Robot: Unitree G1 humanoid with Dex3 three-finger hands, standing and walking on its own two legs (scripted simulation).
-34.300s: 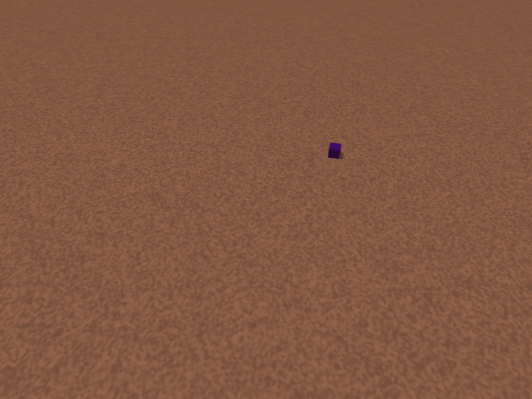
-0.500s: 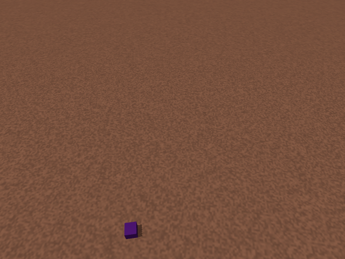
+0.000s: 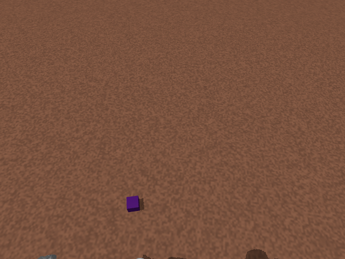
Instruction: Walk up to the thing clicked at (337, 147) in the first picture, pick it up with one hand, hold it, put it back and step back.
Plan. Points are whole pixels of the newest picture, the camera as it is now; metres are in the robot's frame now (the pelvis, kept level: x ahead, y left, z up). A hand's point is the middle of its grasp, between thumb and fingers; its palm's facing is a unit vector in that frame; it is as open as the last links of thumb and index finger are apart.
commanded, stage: step back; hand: left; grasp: from above
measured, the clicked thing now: (133, 203) +0.48 +0.20 -0.73
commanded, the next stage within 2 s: none
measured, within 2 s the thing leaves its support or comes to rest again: neither
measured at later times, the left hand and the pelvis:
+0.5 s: hand out of the picture +0.01 +0.27 -0.16, palm faces -0.10 -0.91 -0.39, open 7.4 cm; pelvis -0.10 +0.01 -0.01, yaw -4 degrees
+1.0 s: hand out of the picture -0.12 +0.31 -0.15, palm faces -0.04 -0.93 -0.38, open 7.4 cm; pelvis -0.23 +0.04 +0.00, yaw -3 degrees
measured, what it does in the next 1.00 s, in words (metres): walks backwards: right foot, then left foot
